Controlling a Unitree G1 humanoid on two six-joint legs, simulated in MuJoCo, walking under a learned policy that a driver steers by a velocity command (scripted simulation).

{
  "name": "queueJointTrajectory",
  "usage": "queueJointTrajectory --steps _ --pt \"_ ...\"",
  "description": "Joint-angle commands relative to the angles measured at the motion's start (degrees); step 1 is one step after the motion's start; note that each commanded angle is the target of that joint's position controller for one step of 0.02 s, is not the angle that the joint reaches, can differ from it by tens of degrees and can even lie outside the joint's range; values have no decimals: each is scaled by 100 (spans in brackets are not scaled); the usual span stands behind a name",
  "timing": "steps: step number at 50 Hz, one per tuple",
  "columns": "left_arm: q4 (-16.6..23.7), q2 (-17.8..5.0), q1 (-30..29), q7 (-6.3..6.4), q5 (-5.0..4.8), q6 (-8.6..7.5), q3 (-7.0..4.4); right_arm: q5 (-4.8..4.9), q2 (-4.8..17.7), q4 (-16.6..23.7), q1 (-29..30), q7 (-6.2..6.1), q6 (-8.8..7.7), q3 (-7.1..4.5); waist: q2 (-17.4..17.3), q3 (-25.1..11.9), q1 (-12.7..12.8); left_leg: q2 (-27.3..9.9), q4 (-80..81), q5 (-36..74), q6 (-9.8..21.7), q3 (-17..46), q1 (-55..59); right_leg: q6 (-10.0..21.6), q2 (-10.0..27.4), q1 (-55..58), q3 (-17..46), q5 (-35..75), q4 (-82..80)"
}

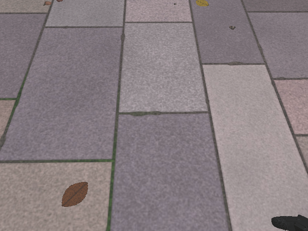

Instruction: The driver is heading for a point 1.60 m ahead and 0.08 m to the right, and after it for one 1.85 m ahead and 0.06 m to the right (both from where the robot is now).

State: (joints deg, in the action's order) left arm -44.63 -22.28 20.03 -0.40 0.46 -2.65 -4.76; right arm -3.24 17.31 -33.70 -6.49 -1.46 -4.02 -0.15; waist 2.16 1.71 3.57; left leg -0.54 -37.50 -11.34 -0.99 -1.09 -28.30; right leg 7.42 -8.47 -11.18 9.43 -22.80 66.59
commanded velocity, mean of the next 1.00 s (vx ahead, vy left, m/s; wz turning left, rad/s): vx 1.00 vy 0.00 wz -0.59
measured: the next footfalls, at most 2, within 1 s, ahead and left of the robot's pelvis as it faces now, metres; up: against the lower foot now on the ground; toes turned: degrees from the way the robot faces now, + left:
right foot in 0.40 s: +0.51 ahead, -0.09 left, +0.00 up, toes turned -27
left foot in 0.80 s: +0.98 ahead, -0.16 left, +0.00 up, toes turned -32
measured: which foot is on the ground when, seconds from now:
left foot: down 0.00-0.38, up 0.40-0.78, down 0.80-1.00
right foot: up 0.00-0.38, down 0.40-0.82, up 0.84-1.00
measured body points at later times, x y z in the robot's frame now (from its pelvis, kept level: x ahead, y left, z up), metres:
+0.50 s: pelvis +0.44 -0.06 -0.01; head +0.47 -0.06 +0.44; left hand +0.67 +0.14 -0.13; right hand +0.40 -0.32 -0.12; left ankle +0.37 +0.14 -0.58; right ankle +0.47 -0.07 -0.71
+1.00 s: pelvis +0.90 -0.22 +0.02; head +0.91 -0.23 +0.47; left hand +1.18 -0.09 -0.07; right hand +0.75 -0.46 -0.11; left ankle +0.95 -0.14 -0.71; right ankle +0.82 -0.31 -0.62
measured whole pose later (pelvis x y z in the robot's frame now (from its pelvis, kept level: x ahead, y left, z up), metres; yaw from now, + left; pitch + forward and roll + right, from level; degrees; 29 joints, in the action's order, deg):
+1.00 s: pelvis +0.90 -0.22 +0.02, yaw -33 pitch +0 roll +2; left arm -42.4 -17.2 10.3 -1.7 3.2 -3.7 -0.6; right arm -1.5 16.7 -49.0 -24.7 0.7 -4.0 -3.1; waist 1.5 0.3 -1.9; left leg 4.0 -25.8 -14.9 3.3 -2.9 -11.7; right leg 4.7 1.4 -31.7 2.6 -17.2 70.7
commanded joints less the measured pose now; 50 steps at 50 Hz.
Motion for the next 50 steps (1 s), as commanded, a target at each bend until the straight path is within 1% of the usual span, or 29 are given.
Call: queueJointTrajectory --steps 1,5,9,12,13,14,16,18,19,20,21,22,23,24,26,27,30,32,34,37,38,39,40,41,42,43,45,47,50 --pt "778 -363 -773 -118 151 11 67 -16 588 -13 -1123 9 -6 -338 -383 -746 -788 -1979 2186 -2358 802 3095 3280 -142 896 -3244 -379 745 1299" --pt "1124 198 -1201 -373 177 293 232 179 338 -707 -1653 100 -207 -265 -630 10 -493 -1593 2523 -163 474 1085 2477 -228 1362 -3457 -467 870 968" --pt "1487 217 -1856 -443 136 347 326 159 413 -892 -1469 159 -322 -267 -663 359 -276 -1242 2898 1542 291 -499 2046 -267 1306 -3364 -867 1932 98" --pt "1614 256 -2498 -553 123 326 400 143 565 -1130 -1798 123 -325 -300 -402 738 -406 -1024 3097 2617 94 -1251 2259 -64 1113 -3005 -1584 2311 -1338" --pt "1597 292 -2622 -576 114 305 422 146 618 -1199 -1928 100 -311 -305 -345 757 -433 -952 2994 3677 -11 -1472 2415 73 921 -2693 -1889 2299 -1762" --pt "1562 289 -2641 -575 110 285 419 151 739 -1232 -2095 62 -286 -325 -439 625 -426 -975 2710 5166 -56 -1561 2669 183 673 -2335 -2161 2230 -1993" --pt "1387 121 -2115 -503 112 267 351 179 1078 -1225 -2143 -59 -172 -410 -806 149 -18 -1207 1742 7262 -99 -1557 3142 357 325 -1582 -2271 1871 -2210" --pt "812 -337 -188 -366 101 228 104 137 1340 -1046 -1629 -115 15 -495 -967 -712 967 -1461 -659 7825 30 -1326 2599 664 99 497 -1898 1332 -2349" --pt "399 -571 942 -219 53 186 -90 111 1307 -914 -1334 -51 79 -511 -630 -1102 1368 -1223 -2698 5708 111 -1281 1493 893 213 2093 -1310 1286 -2937" --pt "355 -898 562 -56 -128 266 -267 40 680 -733 -1133 88 63 -391 664 -731 833 -20 -4869 -807 46 -1222 -295 1086 883 2707 -80 1229 -3057" --pt "707 -1457 143 -70 156 335 -329 185 524 -34 -1609 64 -39 -297 932 -1740 185 218 -6304 -1863 -131 -116 -2121 2280 2220 4142 2907 1344 -3805" --pt "779 -1131 400 27 134 356 -312 160 722 59 -1071 77 -200 -248 -163 -1799 508 -41 -5874 -1261 -75 528 -2455 2171 2442 3774 3618 278 -4873" --pt "584 -774 203 92 123 291 -229 184 719 -25 -1024 85 -259 -219 -629 -706 155 -355 -5101 -898 -9 520 -2338 1885 2375 2597 3208 135 -5292" --pt "476 -533 -1 115 127 182 -148 118 669 -96 -965 82 -221 -204 -887 -176 -201 -579 -4506 -855 -14 462 -1869 1629 2133 1529 2654 536 -5357" --pt "432 -189 -237 156 97 -57 19 -73 523 -254 -1217 127 25 -144 -925 141 -648 -808 -3818 -1028 -125 472 -1001 1408 1683 79 1798 1259 -5444" --pt "348 -105 -178 133 62 -152 70 -91 419 -226 -1155 170 117 -118 -844 228 -720 -900 -3382 -1152 -185 436 -834 1355 1532 -342 1510 1334 -5552" --pt "175 -188 -46 41 19 -328 42 14 126 164 -95 291 106 25 -466 599 -477 -982 -1566 239 -139 107 -634 1066 1005 -894 574 2087 -5941" --pt "83 -210 152 -36 -79 -403 26 127 12 223 344 378 63 73 -365 535 -223 -762 -450 1657 47 -106 119 808 870 -963 214 2683 -6154" --pt "-64 -325 412 -65 -132 -447 8 216 98 194 563 394 54 30 -258 457 -32 -559 99 2419 231 -212 364 679 1120 -312 226 3348 -6331" --pt "-258 -590 637 0 -29 -409 -19 149 373 175 609 320 41 -95 -62 111 -49 -48 556 1609 520 -436 404 428 1355 1240 33 5894 -5491" --pt "-306 -724 653 45 38 -376 -41 143 538 73 198 274 32 -182 148 -225 -288 163 538 1090 588 -420 827 308 1463 1563 22 6824 -4811" --pt "-336 -838 560 86 146 -311 -64 177 747 -175 -684 203 32 -297 279 -713 -761 313 475 517 676 -353 1667 215 1517 1574 -18 7290 -3744" --pt "-298 -809 198 115 229 -258 -59 167 945 -537 -1968 105 54 -407 236 -1167 -1518 119 490 195 761 -250 3030 141 1342 814 -198 6718 -2198" --pt "-142 -247 225 114 200 -288 84 23 1433 -749 -2947 -8 71 -577 -483 -1799 -1791 -923 351 -1570 985 970 4443 46 841 -592 -533 4645 204" --pt "103 354 807 18 -131 -378 233 -36 1698 -814 -2738 95 51 -642 -2566 -2563 -1052 -2258 1696 -2420 1668 4657 5338 -199 -192 -2269 -264 -98 2030" --pt "100 -17 269 87 -14 -372 231 27 1195 -694 -2067 196 60 -595 -1362 -1762 -1066 -2020 2061 -2549 1650 4666 4901 -41 290 -3081 -69 164 2169" --pt "248 -9 -525 7 74 -335 275 75 548 -836 -1592 232 -1 -456 -59 -535 -811 -1686 2209 -1648 1490 3070 3217 -38 856 -3022 -210 674 1414" --pt "486 237 -710 -121 280 -213 359 114 312 -1142 -1687 216 -51 -341 -328 -70 -421 -1290 2475 -1300 1431 2528 2165 -161 1107 -2788 -287 521 902" --pt "886 367 -1278 -208 358 -124 480 263 438 -1323 -1851 214 -157 -366 -485 476 -248 -1000 3131 -968 1564 2111 1476 -482 1455 -3150 -602 706 -174"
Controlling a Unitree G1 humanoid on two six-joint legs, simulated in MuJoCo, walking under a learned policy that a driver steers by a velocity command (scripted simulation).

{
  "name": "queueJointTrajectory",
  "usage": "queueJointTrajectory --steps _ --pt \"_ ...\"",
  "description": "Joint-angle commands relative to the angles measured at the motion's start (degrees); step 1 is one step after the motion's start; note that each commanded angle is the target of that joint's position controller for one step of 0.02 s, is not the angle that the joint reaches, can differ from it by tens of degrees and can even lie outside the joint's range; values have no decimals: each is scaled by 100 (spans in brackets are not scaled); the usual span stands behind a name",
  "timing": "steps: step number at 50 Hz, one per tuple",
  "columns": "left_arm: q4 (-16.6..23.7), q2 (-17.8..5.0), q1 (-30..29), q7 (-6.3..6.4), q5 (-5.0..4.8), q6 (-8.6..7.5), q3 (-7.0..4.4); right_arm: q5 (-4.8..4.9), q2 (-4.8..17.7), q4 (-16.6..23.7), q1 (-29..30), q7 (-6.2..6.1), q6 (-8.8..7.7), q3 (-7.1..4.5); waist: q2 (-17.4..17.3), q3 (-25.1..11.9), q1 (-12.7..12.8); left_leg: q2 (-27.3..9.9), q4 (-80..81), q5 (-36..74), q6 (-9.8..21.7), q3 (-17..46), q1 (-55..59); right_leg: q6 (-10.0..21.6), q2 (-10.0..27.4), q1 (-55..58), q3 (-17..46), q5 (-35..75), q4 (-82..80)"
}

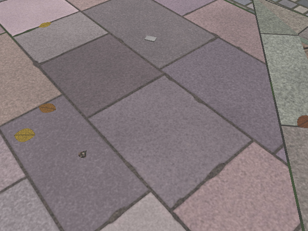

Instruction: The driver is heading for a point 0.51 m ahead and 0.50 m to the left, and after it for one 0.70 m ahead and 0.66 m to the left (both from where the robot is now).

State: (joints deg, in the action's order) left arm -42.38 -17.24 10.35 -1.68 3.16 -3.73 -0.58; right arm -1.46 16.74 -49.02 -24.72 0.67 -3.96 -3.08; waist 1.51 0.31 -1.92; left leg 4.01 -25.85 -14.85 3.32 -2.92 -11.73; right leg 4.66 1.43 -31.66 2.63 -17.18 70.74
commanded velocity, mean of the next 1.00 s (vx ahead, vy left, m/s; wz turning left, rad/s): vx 0.97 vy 0.00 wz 0.82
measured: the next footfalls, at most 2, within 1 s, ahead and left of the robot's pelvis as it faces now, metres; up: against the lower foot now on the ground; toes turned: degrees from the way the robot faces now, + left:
right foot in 0.22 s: +0.43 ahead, -0.13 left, +0.00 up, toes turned +10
left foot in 0.66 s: +0.77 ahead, +0.19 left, +0.00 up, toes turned +36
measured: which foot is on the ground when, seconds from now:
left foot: down 0.00-0.24, up 0.26-0.64, down 0.66-1.00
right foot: up 0.00-0.20, down 0.22-0.66, up 0.68-1.00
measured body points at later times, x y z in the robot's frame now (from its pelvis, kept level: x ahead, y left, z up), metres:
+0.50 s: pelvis +0.47 +0.01 +0.00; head +0.49 +0.01 +0.45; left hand +0.33 +0.27 -0.12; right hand +0.77 -0.17 -0.07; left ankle +0.54 +0.15 -0.65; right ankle +0.39 -0.14 -0.74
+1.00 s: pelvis +0.88 +0.23 -0.01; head +0.91 +0.25 +0.44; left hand +0.91 +0.57 -0.05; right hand +1.08 +0.01 -0.13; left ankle +0.74 +0.16 -0.73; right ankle +1.16 +0.27 -0.69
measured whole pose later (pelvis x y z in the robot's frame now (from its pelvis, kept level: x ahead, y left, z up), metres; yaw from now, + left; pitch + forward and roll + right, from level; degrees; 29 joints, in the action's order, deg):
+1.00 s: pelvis +0.88 +0.23 -0.01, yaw +50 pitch +2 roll +0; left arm -32.2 -14.9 -1.6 -0.6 2.2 -3.6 1.2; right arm 0.2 18.7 -46.5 -25.8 0.7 -2.2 -4.5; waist -0.5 3.3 -7.0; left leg 10.7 -23.1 -22.7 8.6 12.9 0.8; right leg -2.4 4.5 -38.9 5.3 1.3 35.2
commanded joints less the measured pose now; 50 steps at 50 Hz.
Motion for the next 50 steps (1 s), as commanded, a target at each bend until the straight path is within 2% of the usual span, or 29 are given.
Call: queueJointTrajectory --steps 1,4,8,9,10,11,12,13,14,15,16,18,20,26,28,30,31,32,33,34,35,36,37,38,41,44,46,48,50 --pt "830 -169 -624 -106 53 -44 98 84 556 225 35 -5 -187 -97 -444 762 315 -1341 2174 -295 1152 2070 -451 -314 520 -1000 11 564 -1228" --pt "937 -98 -1175 -242 -109 -119 195 182 842 322 193 32 -261 -229 -358 686 255 -941 2511 838 926 1383 -1344 -485 217 856 -355 2056 -3167" --pt "889 -425 -1270 -83 -119 -120 49 217 1071 224 -204 43 -229 -303 -381 301 137 -1176 1761 2756 693 1496 175 -383 -35 1299 -356 2003 -3893" --pt "773 -575 -865 -12 -99 -143 -36 177 1189 192 -281 24 -198 -329 -432 -91 312 -1145 938 3691 591 1434 521 -322 -201 1761 -372 1429 -3955" --pt "512 -726 34 76 -83 -168 -136 128 1304 188 -236 13 -155 -360 -387 -653 754 -943 -366 4066 481 1302 406 -269 -338 2767 -458 954 -3986" --pt "304 -996 1078 202 -15 -195 -271 110 1175 270 -45 15 -150 -338 -349 -1199 1277 -666 -1971 3259 374 1264 -553 -205 235 4151 -50 492 -3774" --pt "247 -1472 1959 315 194 -211 -415 148 275 506 -207 -6 -180 -131 855 -2104 1317 -232 -4177 49 346 914 -1791 -51 1939 5395 2030 -2003 -4165" --pt "326 -1735 1595 285 149 -148 -478 381 99 837 -583 10 -154 -52 2057 -2628 819 27 -5413 -1228 367 883 -2849 377 2732 5524 4841 -2999 -5613" --pt "358 -1153 982 267 75 -123 -416 245 453 737 -48 -41 -53 -103 1098 -1578 716 -447 -5682 -603 419 819 -3421 402 2402 4823 4155 -3220 -5660" --pt "345 -659 689 246 12 -148 -312 147 482 743 392 -2 -4 -99 477 -795 705 -669 -5380 -177 377 717 -3474 346 2137 4047 2995 -2100 -5541" --pt "247 -473 625 227 25 -169 -277 101 444 726 608 62 53 -103 178 -443 609 -825 -5145 -45 314 714 -3278 255 1888 3492 2185 -956 -5574" --pt "-21 -290 770 231 -67 -250 -229 -23 232 825 687 187 243 -76 448 -103 323 -1041 -4905 -56 188 705 -3072 140 1644 2855 1135 122 -5743" --pt "-248 -131 908 181 -196 -349 -202 -36 83 1078 1161 263 396 -25 380 144 223 -1156 -4761 72 141 608 -3373 37 1556 2794 374 1042 -5944" --pt "-425 -449 764 203 -190 -451 -265 -7 146 1655 2377 496 411 136 108 697 32 -881 -2403 1731 358 -281 -2582 -232 987 2398 -1628 2850 -6550" --pt "-485 -688 1065 244 -191 -420 -304 -6 239 1632 2518 509 389 136 52 625 35 -435 -1863 1750 568 -783 -1977 -344 985 2845 -1900 5261 -6127" --pt "-422 -1080 1141 338 -169 -260 -404 12 493 1422 1868 444 368 54 341 99 -395 -19 -1753 1238 748 -943 -1186 -402 1171 3402 -1903 7424 -4939" --pt "-338 -1256 960 372 -131 -144 -461 20 694 1191 1019 389 355 -43 437 -341 -862 133 -1791 912 883 -844 -296 -348 1303 3318 -1831 7904 -3804" --pt "-209 -1329 723 372 -103 -42 -492 17 935 832 -154 297 337 -194 383 -859 -1371 218 -1599 588 1084 -540 1003 -247 1373 2804 -1667 7543 -2221" --pt "-213 -1148 729 297 -58 1 -478 50 1183 554 -662 141 349 -359 -203 -967 -1405 111 -1226 232 1252 -4 2169 -327 792 1674 -1649 4132 -105" --pt "50 -202 811 216 56 -57 -237 119 1652 604 -142 42 430 -457 -1587 -510 -641 -846 -1347 1173 1543 1721 2556 -503 -175 -329 -1405 -1168 2272" --pt "776 -463 860 205 -111 -198 -221 -9 2075 946 41 40 501 -547 -1625 -1813 -458 -1714 188 -291 2602 4501 3834 -588 -390 -1801 -105 -1154 2908" --pt "809 -714 331 204 -67 -340 -206 5 1771 1005 88 -20 498 -528 -536 -1246 -558 -1906 1137 -1199 2372 5038 3281 -559 -23 -2154 259 -651 2380" --pt "761 -745 221 202 -91 -389 -193 19 1447 895 262 -65 448 -453 57 -354 -251 -1766 1312 -959 2119 4667 2241 -557 198 -1968 248 -287 1681" --pt "735 -655 147 221 -16 -344 -158 45 1297 809 395 -84 356 -402 357 -5 36 -1510 1279 -303 1975 4172 1359 -621 360 -1537 247 -319 1208" --pt "717 -486 284 205 117 28 -106 93 1003 815 620 -87 96 -260 437 323 505 -918 1390 582 1853 3074 -410 -898 645 -539 190 -687 5" --pt "1178 -195 -800 105 8 77 23 105 1030 823 618 -43 -23 -290 170 615 279 -379 1634 935 1593 2451 -1280 -965 595 50 -117 677 -1749" --pt "1248 -43 -1069 63 -97 28 88 138 1102 753 495 -8 4 -350 10 538 69 -135 1240 2661 1211 2122 -1179 -844 235 637 -339 1904 -2876" --pt "1242 -83 -1103 94 -149 -16 81 198 1179 628 190 10 81 -404 -177 198 -152 -113 662 3730 853 2114 -671 -694 -152 1129 -423 2377 -3475" --pt "1186 -364 -814 192 -121 -56 -15 188 1218 609 92 -52 140 -433 -349 -149 -78 -23 -158 4226 472 2386 -122 -617 -451 1710 -215 2192 -4041"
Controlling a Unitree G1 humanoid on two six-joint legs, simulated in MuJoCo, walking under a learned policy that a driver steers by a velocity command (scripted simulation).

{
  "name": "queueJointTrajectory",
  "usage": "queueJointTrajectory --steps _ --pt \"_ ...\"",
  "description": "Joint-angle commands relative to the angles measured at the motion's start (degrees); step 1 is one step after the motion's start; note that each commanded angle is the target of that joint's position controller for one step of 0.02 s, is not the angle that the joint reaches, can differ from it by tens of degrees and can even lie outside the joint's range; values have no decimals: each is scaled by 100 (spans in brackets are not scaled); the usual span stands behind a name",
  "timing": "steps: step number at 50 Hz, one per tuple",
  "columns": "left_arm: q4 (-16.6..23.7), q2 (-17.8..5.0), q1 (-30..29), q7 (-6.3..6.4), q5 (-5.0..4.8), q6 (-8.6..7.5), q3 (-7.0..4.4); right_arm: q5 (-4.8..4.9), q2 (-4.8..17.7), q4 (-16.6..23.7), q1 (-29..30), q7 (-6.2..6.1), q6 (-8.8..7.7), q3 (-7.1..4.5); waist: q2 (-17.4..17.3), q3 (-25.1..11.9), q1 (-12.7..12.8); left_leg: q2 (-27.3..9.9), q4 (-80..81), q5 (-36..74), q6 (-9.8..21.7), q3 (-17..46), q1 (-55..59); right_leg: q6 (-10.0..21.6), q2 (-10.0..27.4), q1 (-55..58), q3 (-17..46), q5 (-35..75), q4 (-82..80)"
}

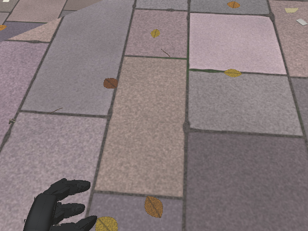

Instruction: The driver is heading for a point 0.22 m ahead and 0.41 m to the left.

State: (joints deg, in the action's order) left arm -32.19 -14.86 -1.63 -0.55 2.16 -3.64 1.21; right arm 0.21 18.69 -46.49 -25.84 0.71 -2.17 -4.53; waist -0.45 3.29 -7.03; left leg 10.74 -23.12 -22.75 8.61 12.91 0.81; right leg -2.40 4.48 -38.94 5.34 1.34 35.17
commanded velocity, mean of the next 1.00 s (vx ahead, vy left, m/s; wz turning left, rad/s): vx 0.15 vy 0.00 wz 0.79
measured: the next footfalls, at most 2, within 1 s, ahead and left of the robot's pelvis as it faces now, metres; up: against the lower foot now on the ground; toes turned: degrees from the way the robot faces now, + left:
right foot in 0.06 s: +0.28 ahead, -0.16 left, +0.00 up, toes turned +10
left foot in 0.48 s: +0.26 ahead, +0.11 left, +0.00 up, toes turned +34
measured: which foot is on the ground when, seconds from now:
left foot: down 0.00-0.06, up 0.08-0.46, down 0.48-0.88, up 0.90-1.00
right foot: up 0.00-0.04, down 0.06-0.48, up 0.50-0.84, down 0.86-1.00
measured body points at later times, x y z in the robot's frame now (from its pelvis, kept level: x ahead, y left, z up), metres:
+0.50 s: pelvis +0.21 -0.03 -0.01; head +0.23 +0.02 +0.44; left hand +0.20 +0.31 -0.12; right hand +0.53 -0.18 -0.05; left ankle +0.23 +0.08 -0.73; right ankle +0.24 -0.17 -0.72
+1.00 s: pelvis +0.28 -0.03 +0.01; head +0.30 -0.02 +0.45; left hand +0.19 +0.25 -0.09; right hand +0.60 -0.08 -0.08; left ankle +0.18 +0.05 -0.68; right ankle +0.38 -0.10 -0.73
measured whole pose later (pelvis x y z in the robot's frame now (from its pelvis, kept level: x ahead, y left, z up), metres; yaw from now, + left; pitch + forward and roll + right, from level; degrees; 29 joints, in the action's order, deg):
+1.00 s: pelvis +0.28 -0.03 +0.01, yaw +47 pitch +1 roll +0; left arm -41.1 -13.3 9.0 0.1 1.2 -0.6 -2.7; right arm 0.2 16.8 -34.4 -6.9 -1.6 2.7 -4.2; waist -1.7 1.9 1.4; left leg 5.0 -55.8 -29.0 -2.8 8.2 -26.3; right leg 0.6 0.2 -17.3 -0.1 -14.8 31.2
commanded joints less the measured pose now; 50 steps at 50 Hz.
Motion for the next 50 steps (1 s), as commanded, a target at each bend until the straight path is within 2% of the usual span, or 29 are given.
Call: queueJointTrajectory --steps 1,2,3,4,5,6,7,8,11,15,21,23,24,25,26,27,28,29,31,34,36,40,42,43,44,45,46,47,50 --pt "395 -891 122 162 -332 -302 -460 454 523 467 230 -184 -23 -193 113 -709 606 -687 -1103 3963 -300 1303 -1437 26 -764 3086 -5 479 -1095" --pt "183 -1092 1048 218 -410 -372 -569 361 698 570 659 -206 -7 -182 -18 -1253 1275 -561 -2048 3800 -518 1017 -1468 54 -534 4018 -128 1112 -1185" --pt "-80 -1200 2141 247 -300 -355 -587 111 101 771 635 -210 39 -26 216 -2147 1456 -277 -3816 601 -797 512 -2284 454 697 5633 691 2229 -260" --pt "5 -1346 2488 212 -20 -277 -551 18 -160 931 -313 -195 50 94 1796 -3207 1056 164 -5664 -2225 -1035 127 -3459 1289 2322 6953 2731 4449 -3" --pt "-52 -1528 2158 178 -54 -172 -676 210 433 1033 -737 -142 83 28 2048 -3610 838 -497 -6843 -1543 -1231 60 -3976 1981 2906 6778 3966 2401 -492" --pt "156 -1076 1585 258 -60 -69 -630 309 680 1124 -4 -157 187 -45 1485 -2882 947 -925 -6840 -867 -1329 -328 -4296 1835 2304 6042 3262 669 -936" --pt "165 -641 1113 315 -65 26 -508 300 795 1234 578 -201 314 -110 816 -1788 916 -1117 -6570 -419 -1378 -712 -4443 1533 1868 4927 2131 379 -1187" --pt "172 -508 808 333 -81 69 -442 236 819 1301 748 -240 431 -162 500 -1229 745 -1306 -6492 -316 -1407 -787 -4214 1420 1591 3995 1479 608 -1346" --pt "-164 -647 369 256 -129 13 -565 200 231 1566 886 -235 592 -66 764 -318 439 -1661 -4925 -375 -1348 -1020 -3494 1262 1186 2330 -2 988 -1939" --pt "-373 -1055 161 239 -177 -9 -765 144 276 1601 1175 -109 574 -76 525 -888 469 -1854 -3326 936 -1149 -1105 -2843 1403 1417 2667 -689 1253 -1946" --pt "-510 -1291 170 100 -375 144 -893 158 648 1800 1948 129 761 -278 522 -604 608 -1584 -1833 990 -746 -1686 -2260 1035 1489 3040 -1389 179 -1536" --pt "-600 -1188 301 66 -452 222 -893 133 728 1741 1712 112 734 -393 268 -672 435 -1277 -1015 1254 -489 -1898 -1640 711 1296 3060 -1741 278 -611" --pt "-698 -1045 637 27 -410 251 -875 96 1100 1606 1102 18 688 -564 -397 -843 223 -1304 -504 2525 -155 -1336 -622 373 895 2440 -1967 -148 676" --pt "-324 -789 661 34 -183 242 -782 64 2062 1707 1075 -103 648 -769 -2256 -806 544 -2663 -65 4309 1002 1471 520 -247 -208 136 -2096 -3575 2745" --pt "-184 -862 260 67 -127 204 -750 -114 1765 1895 1109 -38 439 -643 -1556 -1662 264 -3099 229 3734 1617 2483 552 -246 -481 -322 -459 -4136 3780" --pt "-155 -1002 72 65 -254 181 -780 -95 1515 1880 1241 -2 285 -544 -966 -1573 317 -3040 311 3420 1417 2016 436 -98 -362 -466 -133 -3740 3874" --pt "-215 -938 77 99 -258 154 -767 20 1363 1836 1375 -31 218 -507 -621 -1320 451 -2723 282 3011 1079 1607 149 18 -280 -406 -11 -3290 3549" --pt "-271 -999 126 151 -167 142 -793 129 1167 1865 1654 -86 247 -450 -366 -1121 596 -2496 252 2781 804 1334 -154 31 -220 -335 25 -2914 3129" --pt "-374 -1039 266 144 -146 183 -813 49 998 2047 2170 -222 346 -360 -421 -1119 848 -2222 185 3150 614 874 -881 -34 -328 365 -100 -2459 2661" --pt "-526 -670 479 102 -199 259 -679 -17 920 1984 2082 -294 399 -335 -350 -1380 790 -2022 -99 3612 542 533 -1169 -201 -439 1041 -249 -2194 1741" --pt "-517 -558 469 66 -228 302 -615 -21 899 1918 2003 -294 434 -321 -502 -1406 688 -1995 -175 3330 509 578 -1418 -220 -468 1405 -297 -2028 1345" --pt "-445 -641 479 6 -239 335 -622 -47 749 1837 1990 -200 457 -223 -822 -1199 583 -2000 -297 2467 403 965 -1634 -91 -471 1734 -337 -2040 716" --pt "-483 -547 720 -41 -203 278 -610 -2 599 1821 2140 -187 456 -149 -872 -1083 794 -1808 -489 2013 158 965 -1874 93 -498 2351 -477 -1367 -338" --pt "-473 -574 773 -51 -117 253 -611 -15 416 1758 1976 -195 440 -94 -699 -1001 796 -1573 -656 1481 -117 849 -2050 231 -308 2698 -323 -824 -878" --pt "-366 -932 773 -26 20 241 -657 -104 143 1730 1686 -218 417 -24 273 -979 586 -1007 -1605 404 -528 284 -2379 536 677 2960 725 11 -1341" --pt "-432 -1122 602 -10 131 232 -676 -55 275 1829 1594 -225 385 -80 1608 -672 308 -511 -2096 -820 -833 -407 -2686 1505 1565 2369 1904 273 -1739" --pt "-304 -859 442 28 86 189 -631 -73 690 1763 1815 -252 356 -200 1387 -579 566 -758 -3016 -1139 -1046 -347 -2673 1855 1712 2216 2132 18 -1900" --pt "-327 -850 487 73 9 177 -640 3 825 1719 1952 -254 359 -283 1109 -542 648 -731 -3587 -1046 -1116 -343 -2878 1793 1522 2386 1896 -72 -1814" --pt "-413 -800 513 158 -189 213 -635 11 360 1480 1816 -272 449 -201 664 -600 626 -825 -3855 -722 -1301 -321 -3041 1477 1086 2836 1101 369 -1513"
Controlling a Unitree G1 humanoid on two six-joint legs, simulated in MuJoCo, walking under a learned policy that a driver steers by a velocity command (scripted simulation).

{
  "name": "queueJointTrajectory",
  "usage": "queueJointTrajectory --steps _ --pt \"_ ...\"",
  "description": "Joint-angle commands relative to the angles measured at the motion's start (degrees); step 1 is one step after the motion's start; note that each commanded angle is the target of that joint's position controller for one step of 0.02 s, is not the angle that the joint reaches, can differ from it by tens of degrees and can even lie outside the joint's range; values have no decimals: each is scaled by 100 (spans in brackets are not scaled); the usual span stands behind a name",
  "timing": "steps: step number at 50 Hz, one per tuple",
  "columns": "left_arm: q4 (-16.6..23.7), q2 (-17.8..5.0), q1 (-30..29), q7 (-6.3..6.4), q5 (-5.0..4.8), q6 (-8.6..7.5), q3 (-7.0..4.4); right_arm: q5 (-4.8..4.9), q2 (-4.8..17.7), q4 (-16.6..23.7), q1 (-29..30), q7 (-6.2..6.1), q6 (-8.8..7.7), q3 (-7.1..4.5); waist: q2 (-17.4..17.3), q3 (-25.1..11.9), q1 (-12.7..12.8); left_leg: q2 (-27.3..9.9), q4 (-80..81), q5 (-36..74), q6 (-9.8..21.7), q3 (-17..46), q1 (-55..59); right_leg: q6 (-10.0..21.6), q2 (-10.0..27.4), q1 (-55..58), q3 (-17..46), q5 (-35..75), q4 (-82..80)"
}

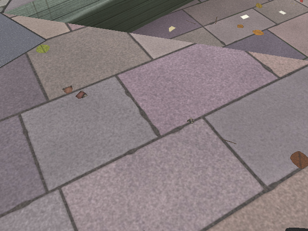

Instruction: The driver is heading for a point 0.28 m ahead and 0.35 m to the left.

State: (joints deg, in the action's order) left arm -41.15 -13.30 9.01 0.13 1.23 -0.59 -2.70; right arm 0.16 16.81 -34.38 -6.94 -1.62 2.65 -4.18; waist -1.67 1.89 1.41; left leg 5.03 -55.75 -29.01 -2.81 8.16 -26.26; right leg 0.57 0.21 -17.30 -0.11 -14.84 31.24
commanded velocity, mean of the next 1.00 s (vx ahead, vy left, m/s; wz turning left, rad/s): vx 0.67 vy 0.00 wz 0.70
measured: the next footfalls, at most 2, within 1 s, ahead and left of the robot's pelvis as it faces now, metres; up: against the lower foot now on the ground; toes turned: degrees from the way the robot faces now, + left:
left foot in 0.18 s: +0.00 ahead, +0.13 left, +0.00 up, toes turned -2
right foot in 0.50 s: +0.24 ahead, -0.10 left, +0.00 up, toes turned +16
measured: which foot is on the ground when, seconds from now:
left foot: up 0.00-0.16, down 0.18-0.50, up 0.52-0.94, down 0.96-1.00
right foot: down 0.00-0.20, up 0.22-0.48, down 0.50-0.96, up 0.98-1.00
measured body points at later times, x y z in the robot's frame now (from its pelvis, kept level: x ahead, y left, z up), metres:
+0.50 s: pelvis +0.12 +0.00 +0.00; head +0.14 +0.01 +0.45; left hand +0.31 +0.29 -0.06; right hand +0.14 -0.30 -0.12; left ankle -0.04 +0.13 -0.73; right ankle +0.20 -0.11 -0.73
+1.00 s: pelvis +0.42 +0.18 -0.04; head +0.45 +0.20 +0.41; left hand +0.21 +0.35 -0.17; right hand +0.76 +0.14 -0.12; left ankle +0.48 +0.26 -0.74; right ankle +0.27 -0.10 -0.62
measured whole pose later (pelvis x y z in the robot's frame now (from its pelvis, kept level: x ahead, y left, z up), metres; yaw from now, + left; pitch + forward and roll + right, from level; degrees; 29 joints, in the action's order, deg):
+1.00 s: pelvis +0.42 +0.18 -0.04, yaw +41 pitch +1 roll -1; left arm -48.7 -14.9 27.3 0.4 1.7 -2.1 -2.0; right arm -2.2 18.2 -36.5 -1.6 3.1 -0.4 -2.3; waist -1.6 4.3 3.2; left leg 5.5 -44.4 -12.8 11.5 -7.1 -32.7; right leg -2.9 6.6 0.6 -9.9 -25.0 62.9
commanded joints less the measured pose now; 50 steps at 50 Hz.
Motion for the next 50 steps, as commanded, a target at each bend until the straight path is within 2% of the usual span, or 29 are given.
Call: queueJointTrajectory --steps 1,4,5,7,8,9,10,11,12,13,15,16,18,21,23,25,26,27,29,32,36,40,42,44,46,47,48,49,50 --pt "455 -864 -573 89 -97 -52 -224 23 343 229 -116 -21 -32 -162 822 -511 -240 -302 -160 -30 -198 -55 -159 1085 1310 725 1328 2162 -1052" --pt "319 -785 -324 77 -120 71 -227 48 13 182 79 38 -75 -7 1243 -744 -10 -444 1533 168 -238 -556 549 1023 1057 1033 949 2445 -845" --pt "253 -769 -126 75 -136 103 -215 81 8 78 -95 50 -68 3 1221 -966 -6 -409 2161 548 -189 -704 956 996 1022 1017 962 1244 -961" --pt "232 -1245 190 97 -273 148 -382 161 327 -113 -472 129 -78 -85 1297 -796 -25 -122 2729 979 162 -1293 1555 891 1069 444 1011 -1886 -1331" --pt "247 -1240 145 99 -252 113 -384 150 414 -193 -659 149 -112 -105 1263 -586 -125 -179 2651 631 409 -1287 1841 750 1088 -89 998 -2751 -1394" --pt "328 -1027 -111 96 -219 53 -333 131 472 -310 -1007 152 -181 -117 1009 -332 -326 -462 2845 156 715 -865 2157 552 984 -741 791 -2893 -967" --pt "610 -632 -592 93 -180 -69 -246 67 902 -515 -1618 133 -274 -246 -81 -193 -539 -1252 3384 -1241 1327 714 2384 73 354 -1706 -71 -2450 404" --pt "955 -517 -1334 80 -316 -289 -201 97 1265 -600 -2006 175 -431 -359 -1044 318 -887 -2159 4706 -2598 2130 3122 2446 -151 -281 -2876 -298 -1754 1877" --pt "1088 -669 -1549 54 -457 -494 -241 -3 1098 -534 -1767 128 -603 -271 -899 715 -793 -2483 5074 -2253 2324 3817 2471 -8 30 -3525 445 -1504 2490" --pt "1001 -750 -1317 -4 -449 -636 -264 1 828 -488 -1550 94 -732 -190 -791 695 -566 -2359 4878 -1447 2181 3470 2685 66 170 -3650 607 -1017 2658" --pt "879 -802 -1139 -102 -190 -793 -300 125 611 -460 -1539 75 -746 -144 -592 254 -502 -1948 4648 -407 1885 2610 2947 52 200 -3345 532 -433 2217" --pt "726 -809 -872 -298 409 -432 -260 -256 935 -596 -1481 167 -610 -232 -725 126 -416 -1408 4691 -98 1680 1947 2461 -103 110 -2615 80 -325 2032" --pt "841 -591 -1041 -385 226 -153 -197 -180 796 -636 -1545 230 -549 -229 -862 149 -496 -1059 4642 239 1611 1607 1753 -344 -75 -1805 -137 -172 1640" --pt "1042 -606 -1244 -355 -13 -69 -133 -133 944 -627 -1457 247 -528 -313 -899 207 -448 -1044 4551 225 1520 1728 1154 -484 -134 -797 -36 -149 565" --pt "905 -783 -636 -211 -75 -97 -193 -111 1076 -543 -1115 253 -560 -371 -741 61 -73 -1099 4342 320 1376 1889 467 -411 -167 655 -30 106 67" --pt "480 -1325 1097 32 14 -199 -402 -119 876 -489 -838 283 -672 -319 23 -617 865 -490 2383 1194 1074 1361 -686 -212 154 3122 193 -156 -145" --pt "360 -2036 2087 139 228 -254 -534 -49 227 -217 -724 268 -739 -132 1801 -1427 1241 211 158 92 890 433 -1454 -11 1693 4091 1980 -2624 -1059" --pt "433 -2179 1581 138 275 -231 -535 62 114 -9 -846 221 -687 -41 2399 -1283 679 193 -1115 -128 854 81 -2260 234 2548 3385 4445 -4180 -2163" --pt "647 -1159 630 79 191 -212 -278 -170 419 -182 -607 318 -512 -64 831 -251 223 -588 -1719 904 860 -172 -2320 448 2302 2092 3265 -3237 -1899" --pt "350 -881 820 64 118 -323 -173 -252 381 -210 -431 614 -342 -39 917 113 74 -999 -1568 1365 683 -352 -2157 407 1727 1534 1435 -1592 -2176" --pt "-33 -767 1251 7 51 -511 -135 -224 293 89 285 731 -252 57 667 397 0 -1045 -1601 2123 682 -381 -2716 350 1682 1673 188 -51 -2364" --pt "-300 -819 1336 35 88 -586 -128 -220 298 392 1174 858 -245 188 475 831 -26 -995 -91 2647 857 -1142 -2096 228 1392 1373 -1113 1162 -2801" --pt "-452 -1008 1545 68 90 -568 -155 -207 163 477 1481 884 -261 282 394 880 2 -789 735 2514 1117 -1636 -1461 167 1329 1530 -1584 2868 -2648" --pt "-503 -1319 1695 104 63 -499 -200 -174 264 346 1198 777 -267 253 580 418 -232 -234 1012 2203 1355 -2071 -621 127 1388 2082 -1761 6360 -1779" --pt "-422 -1771 1490 138 91 -298 -305 -137 638 -33 -291 632 -290 82 892 -481 -1064 149 1069 1448 1583 -1953 934 215 1660 2181 -1682 7944 252" --pt "-324 -1740 1341 121 65 -241 -286 -200 899 -446 -1515 523 -336 -68 756 -1028 -1525 272 1625 1492 1759 -1585 2568 257 1659 1407 -1541 7283 1896" --pt "-343 -1347 1504 52 120 -253 -214 -250 1118 -684 -1670 370 -330 -210 55 -1050 -1275 -194 2078 1527 1759 -657 3885 92 1054 -96 -1438 2518 3706" --pt "191 -744 1904 -17 8 -284 -65 -341 1844 -363 -1064 302 -253 -335 -1261 -1548 -433 -2044 2406 2785 2445 2448 5253 -296 133 -2318 -1084 -1755 6152" --pt "480 -1226 1151 34 -37 -377 -121 -218 1713 -225 -1550 261 -225 -358 -66 -2317 -974 -2274 3122 3911 2665 3210 5278 -267 134 -2611 48 -1076 6419"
